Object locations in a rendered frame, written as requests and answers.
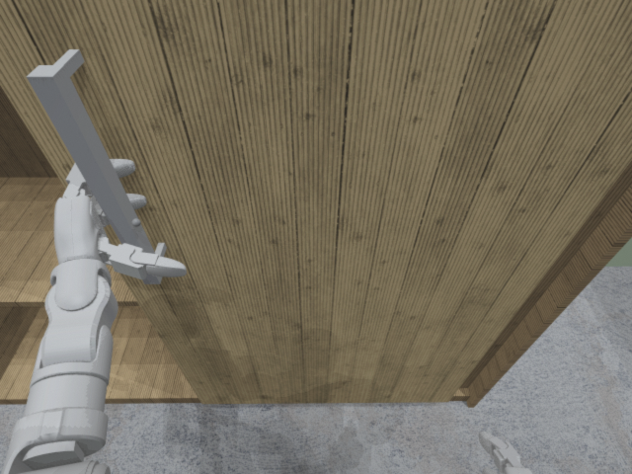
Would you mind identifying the robot left hand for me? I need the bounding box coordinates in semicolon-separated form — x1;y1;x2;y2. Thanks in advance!
54;159;187;279

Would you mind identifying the handle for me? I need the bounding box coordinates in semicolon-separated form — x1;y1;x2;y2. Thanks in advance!
27;49;167;284

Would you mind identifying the robot left forearm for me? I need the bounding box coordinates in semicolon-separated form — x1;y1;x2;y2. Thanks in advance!
1;259;119;474

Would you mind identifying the robot right hand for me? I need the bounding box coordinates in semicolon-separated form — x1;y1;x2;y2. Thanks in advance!
479;432;532;474

